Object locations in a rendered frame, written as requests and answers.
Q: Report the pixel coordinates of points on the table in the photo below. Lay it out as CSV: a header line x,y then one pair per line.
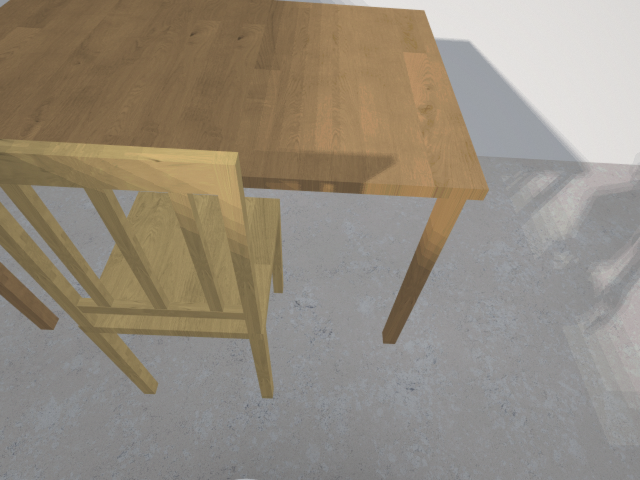
x,y
313,97

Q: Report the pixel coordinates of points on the chair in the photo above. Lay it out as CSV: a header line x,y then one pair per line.
x,y
183,264

